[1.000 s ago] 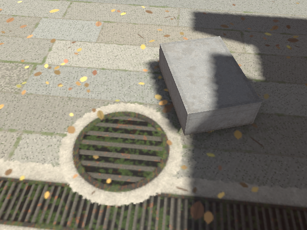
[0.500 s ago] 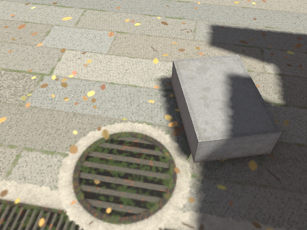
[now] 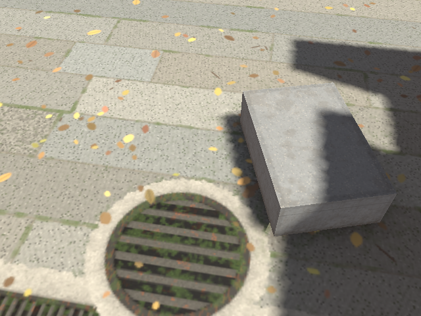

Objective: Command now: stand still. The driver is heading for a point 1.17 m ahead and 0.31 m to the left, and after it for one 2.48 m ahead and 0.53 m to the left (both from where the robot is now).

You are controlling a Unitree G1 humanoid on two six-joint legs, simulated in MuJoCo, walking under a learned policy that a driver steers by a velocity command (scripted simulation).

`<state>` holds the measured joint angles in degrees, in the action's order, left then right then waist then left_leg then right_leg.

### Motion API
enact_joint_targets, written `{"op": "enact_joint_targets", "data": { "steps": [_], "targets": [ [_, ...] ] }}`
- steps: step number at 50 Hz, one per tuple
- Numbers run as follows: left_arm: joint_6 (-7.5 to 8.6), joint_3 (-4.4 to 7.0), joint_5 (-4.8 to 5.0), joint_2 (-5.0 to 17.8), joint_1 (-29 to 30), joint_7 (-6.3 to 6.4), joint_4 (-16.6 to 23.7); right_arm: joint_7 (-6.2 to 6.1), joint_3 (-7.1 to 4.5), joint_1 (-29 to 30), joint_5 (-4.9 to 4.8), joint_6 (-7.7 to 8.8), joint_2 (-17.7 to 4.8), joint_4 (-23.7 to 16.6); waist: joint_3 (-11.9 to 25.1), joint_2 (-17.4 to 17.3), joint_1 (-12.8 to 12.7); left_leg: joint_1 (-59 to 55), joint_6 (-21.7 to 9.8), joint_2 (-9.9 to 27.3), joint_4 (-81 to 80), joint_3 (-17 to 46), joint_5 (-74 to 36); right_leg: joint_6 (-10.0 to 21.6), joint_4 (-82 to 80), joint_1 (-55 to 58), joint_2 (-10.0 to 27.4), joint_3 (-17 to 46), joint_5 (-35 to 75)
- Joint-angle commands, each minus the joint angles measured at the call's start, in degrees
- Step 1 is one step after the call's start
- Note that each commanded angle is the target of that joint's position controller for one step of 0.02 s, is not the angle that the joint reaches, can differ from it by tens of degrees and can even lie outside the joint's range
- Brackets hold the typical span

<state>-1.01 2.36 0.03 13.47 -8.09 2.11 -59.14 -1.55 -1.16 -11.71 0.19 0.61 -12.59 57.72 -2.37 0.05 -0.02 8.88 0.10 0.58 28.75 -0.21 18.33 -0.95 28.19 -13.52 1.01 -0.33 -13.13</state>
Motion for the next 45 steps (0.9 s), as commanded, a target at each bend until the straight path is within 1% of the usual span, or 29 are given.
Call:
{"op": "enact_joint_targets", "data": {
  "steps": [1, 12, 13, 14, 15, 16, 17, 18, 19, 20, 21, 22, 23, 24, 25, 26, 27, 28, 29, 30, 31, 32, 34, 37, 39, 42, 43, 44, 45],
  "targets": [
    [0.23, 1.05, 0.0, 5.96, -0.36, 0.36, 0.9, -0.17, -1.14, -1.92, 0.03, 0.3, -6.25, -0.83, 2.49, -0.52, -0.02, 3.59, -1.16, 1.95, -5.43, 1.49, -15.6, 1.68, -2.5, 5.52, 1.28, 1.26, 13.55],
    [0.13, 0.91, -0.05, 5.39, -0.77, 0.61, -2.06, -0.42, -0.81, -2.76, 0.13, 0.21, -5.68, 1.53, 0.86, -0.55, -0.17, 4.46, -1.09, 1.47, -7.22, 1.13, -10.37, 1.27, -3.78, 4.88, 1.16, 1.07, 9.68],
    [0.08, 0.77, -0.05, 4.75, -1.86, 0.61, -2.81, -0.49, -0.76, -4.02, 0.06, 0.13, -5.36, 2.3, 2.04, -0.89, -0.15, 4.03, -1.38, 1.06, -7.88, 0.82, -4.07, 1.3, -3.53, 5.23, 0.28, 0.06, 3.73],
    [0.01, 0.92, 0.28, 4.93, -2.13, 0.65, -3.13, -0.65, -1.12, -4.54, -0.33, -0.06, -6.24, 2.55, 1.03, -1.75, 0.02, 4.99, -2.46, 0.91, -8.52, 1.35, 6.1, 1.54, -1.69, 3.64, -1.31, -1.59, -5.55],
    [0.11, 1.1, 0.51, 5.19, -1.94, 0.66, -3.01, -0.82, -1.63, -4.41, -0.66, -0.19, -7.74, 2.2, -1.06, -3.33, 0.27, 6.51, -4.11, 2.06, -9.86, 3.58, 16.83, 1.86, 0.61, 0.17, -2.53, -2.87, -14.32],
    [0.57, 1.13, 0.47, 5.19, -0.74, 0.58, -2.36, -0.93, -1.99, -4.95, -0.91, -0.06, -8.77, 1.79, -3.65, -4.79, 0.92, 7.58, -5.95, 4.68, -12.36, 7.44, 24.82, 2.18, 3.31, -4.23, -2.93, -3.34, -18.28],
    [1.43, 0.95, 0.5, 4.25, 0.88, 0.27, -1.45, -0.92, -2.54, -6.76, -1.22, 0.39, -10.25, 1.87, -5.36, -7.64, 1.9, 6.85, -8.38, 9.07, -15.82, 13.64, 29.72, 2.21, 8.2, -8.3, -3.21, -4.31, -16.5],
    [2.4, 0.72, 0.72, 3.09, 1.44, -0.28, -0.83, -0.89, -3.29, -7.37, -1.54, 1.0, -12.09, 1.97, -6.68, -10.81, 2.13, 6.33, -11.38, 14.51, -19.04, 20.72, 31.4, 2.61, 14.36, -11.11, -2.1, -3.96, -12.33],
    [3.29, 0.67, 1.01, 2.84, 1.88, -0.84, -0.37, -0.83, -3.51, -7.47, -1.63, 1.63, -12.02, 1.89, -8.08, -10.89, 2.1, 6.62, -13.38, 17.8, -20.53, 24.73, 29.7, 3.47, 17.93, -13.45, 0.2, -1.88, -11.63],
    [4.03, 0.78, 1.44, 3.03, 1.97, -1.35, 0.01, -0.66, -3.36, -6.8, -1.49, 2.26, -11.01, 1.56, -8.78, -10.08, 1.54, 5.36, -13.69, 18.74, -20.42, 25.22, 26.24, 4.33, 19.14, -15.54, 1.59, -0.68, -13.56],
    [4.66, 0.79, 1.83, 3.0, 1.43, -1.73, 0.17, -0.4, -3.29, -5.59, -1.65, 2.7, -10.31, 0.99, -8.72, -9.31, 0.67, 4.16, -12.76, 18.06, -19.31, 23.14, 22.29, 5.19, 16.22, -15.45, 2.42, -0.38, -15.06],
    [5.19, 0.87, 2.03, 2.92, -0.39, -2.0, -0.32, -0.16, -3.3, -3.75, -2.08, 2.84, -10.07, 0.39, -7.96, -8.38, -0.85, 5.0, -11.04, 16.02, -17.51, 19.17, 18.71, 5.85, 9.79, -10.96, 2.18, -1.27, -13.74],
    [5.61, 1.25, 1.84, 2.94, -4.59, -2.05, -2.18, 0.12, -3.22, -1.59, -2.55, 2.68, -9.85, -0.25, -6.51, -7.0, -3.18, 9.66, -9.31, 12.37, -14.67, 14.57, 15.02, 5.76, 1.61, -0.6, 0.01, -3.93, -7.79],
    [5.66, 2.02, 1.41, 3.78, -10.07, -1.91, -4.71, 0.35, -3.1, -0.97, -2.47, 2.51, -9.52, -0.83, -4.37, -5.55, -4.92, 14.0, -8.18, 8.8, -10.3, 11.44, 10.34, 4.52, -1.27, 9.31, -2.32, -5.07, -2.07],
    [5.7, 2.93, 1.04, 5.99, -17.08, -1.69, -6.38, 0.55, -2.43, 0.88, -2.15, 2.76, -7.45, -1.86, -1.75, -0.04, -7.66, 19.75, -5.89, 4.66, 1.15, 6.88, 2.96, 5.18, -4.79, 18.16, 2.39, 2.46, -3.35],
    [5.92, 4.51, 1.06, 13.02, -25.35, -1.47, -7.31, 0.56, -1.31, 1.31, -1.78, 3.49, -2.78, -4.05, 2.79, 16.51, -9.31, 30.44, -1.83, -2.77, 22.08, -1.51, 6.42, 10.93, -13.95, 27.46, 15.92, 23.95, -10.61],
    [6.95, 3.57, -0.22, 11.45, -26.39, -1.88, -7.6, 0.3, -1.92, 1.93, -2.88, 4.21, -4.4, -4.72, 3.22, 14.92, -8.83, 35.24, -2.21, -3.54, 36.0, 6.1, 14.61, 16.42, -18.72, 24.39, 23.49, 38.83, -16.84],
    [7.78, 2.26, -0.15, 7.58, -20.51, -1.75, -5.78, 0.6, -2.38, 1.36, -4.17, 4.65, -5.82, -4.57, -1.8, 8.39, -5.52, 39.37, -4.04, -0.03, 41.79, 9.9, 10.32, 15.26, -18.89, 21.54, 23.19, 34.18, -19.23],
    [8.14, 1.53, 0.26, 5.34, -15.68, -1.84, -4.03, 0.99, -2.49, 0.46, -4.18, 4.84, -5.98, -4.0, -3.69, 6.52, -3.54, 39.85, -5.31, 2.16, 42.03, 9.85, 3.94, 12.47, -19.38, 19.15, 20.43, 26.83, -17.62],
    [8.27, 1.13, 0.4, 4.74, -12.76, -2.09, -3.02, 1.03, -2.82, 0.05, -3.57, 4.92, -5.92, -3.46, -4.66, 5.22, -2.32, 39.23, -5.84, 3.29, 39.59, 9.72, -1.02, 10.19, -20.09, 17.62, 18.23, 20.21, -11.21],
    [8.23, 0.68, 0.2, 3.6, -12.24, -2.19, -2.83, 1.19, -3.3, 0.47, -3.01, 4.71, -6.24, -3.27, -4.87, 5.26, -1.93, 37.59, -5.98, 4.38, 36.74, 9.15, -4.64, 7.94, -19.82, 16.8, 15.89, 13.39, -2.32],
    [7.99, 0.33, -0.31, 2.59, -13.26, -2.13, -2.96, 1.68, -3.46, 0.18, -2.79, 4.33, -5.62, -3.02, -3.69, 5.64, -1.89, 35.38, -5.74, 4.61, 35.44, 7.93, -7.05, 6.7, -19.36, 16.31, 13.83, 8.23, 3.89],
    [7.74, 0.27, -0.99, 3.46, -15.91, -1.59, -3.41, 2.51, -3.24, 1.36, -2.56, 3.41, -3.37, -3.53, -2.8, 4.37, -2.19, 35.42, -4.46, 4.42, 34.35, 6.03, -10.17, 7.16, -19.35, 16.05, 13.0, 2.93, 12.79],
    [7.29, 0.33, -1.53, 5.51, -15.37, -0.65, -2.41, 2.96, -2.53, 8.03, -2.29, 2.9, -1.86, -7.43, -5.11, 3.05, -2.54, 36.74, -2.75, 4.35, 25.48, 4.28, -14.87, 7.91, -21.67, 13.03, 12.89, -1.85, 16.65],
    [7.11, 0.42, -1.27, 6.43, -15.63, -0.13, -1.73, 3.48, -1.96, 12.53, -1.97, 2.91, -1.45, -9.88, -5.86, 3.35, -3.31, 34.1, -2.47, 4.14, 18.51, 0.79, -18.82, 7.58, -22.95, 11.18, 12.37, -5.59, 17.29],
    [6.73, 0.65, -0.53, 6.95, -18.75, 0.17, -2.04, 4.75, -1.36, 17.68, -1.85, 2.89, -1.16, -12.83, -7.07, 2.55, -4.27, 32.66, -3.75, 3.53, 12.13, -2.67, -19.81, 7.38, -22.11, 13.68, 13.54, -9.23, 21.09],
    [6.47, 0.77, -0.33, 7.19, -19.32, 0.16, -2.05, 5.19, -1.31, 18.81, -1.91, 2.92, -1.23, -13.67, -7.24, 2.57, -4.12, 32.15, -4.5, 3.07, 10.47, -3.64, -18.87, 7.22, -20.87, 15.38, 14.04, -10.3, 24.2],
    [6.21, 0.93, -0.21, 7.75, -19.11, 0.18, -1.8, 5.59, -1.46, 19.17, -1.95, 3.0, -1.63, -14.4, -6.72, 3.07, -3.32, 30.42, -5.45, 2.17, 9.08, -4.77, -17.42, 6.91, -18.74, 16.91, 14.45, -11.46, 30.97],
    [5.94, 1.17, -0.13, 8.63, -18.58, 0.3, -1.35, 5.94, -1.84, 18.77, -1.92, 3.08, -2.45, -14.97, -5.28, 4.2, -2.05, 27.56, -6.52, 0.64, 8.62, -6.29, -15.42, 6.58, -15.52, 18.43, 14.9, -12.45, 41.34]
  ]
}}
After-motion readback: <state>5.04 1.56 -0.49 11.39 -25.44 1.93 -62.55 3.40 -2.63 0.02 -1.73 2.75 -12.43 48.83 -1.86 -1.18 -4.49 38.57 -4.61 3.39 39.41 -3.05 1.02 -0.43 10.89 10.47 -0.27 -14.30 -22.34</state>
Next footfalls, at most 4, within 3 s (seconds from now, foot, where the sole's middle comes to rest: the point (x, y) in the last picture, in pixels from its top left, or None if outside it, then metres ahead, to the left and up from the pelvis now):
0.98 left None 0.41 0.13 -0.77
1.50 right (199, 245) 0.76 0.07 -0.77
2.02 left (105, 211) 0.90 0.42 -0.77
2.52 right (143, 146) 1.23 0.32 -0.77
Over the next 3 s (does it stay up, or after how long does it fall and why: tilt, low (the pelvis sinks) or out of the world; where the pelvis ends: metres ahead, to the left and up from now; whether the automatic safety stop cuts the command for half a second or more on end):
stays up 1.12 0.41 -0.01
